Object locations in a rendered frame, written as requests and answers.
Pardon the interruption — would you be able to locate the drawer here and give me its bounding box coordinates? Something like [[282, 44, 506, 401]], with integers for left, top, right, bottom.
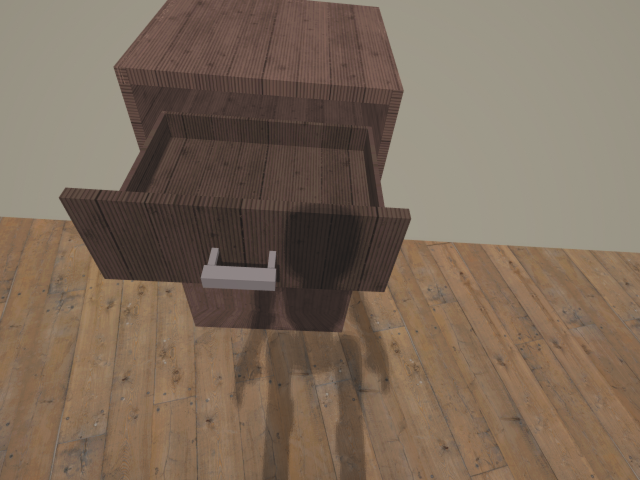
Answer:
[[59, 111, 411, 292]]

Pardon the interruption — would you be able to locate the cabinet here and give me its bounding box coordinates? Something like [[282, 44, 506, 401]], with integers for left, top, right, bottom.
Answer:
[[114, 0, 404, 332]]

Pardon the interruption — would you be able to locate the handle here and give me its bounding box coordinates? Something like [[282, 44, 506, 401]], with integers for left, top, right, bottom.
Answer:
[[201, 248, 276, 291]]

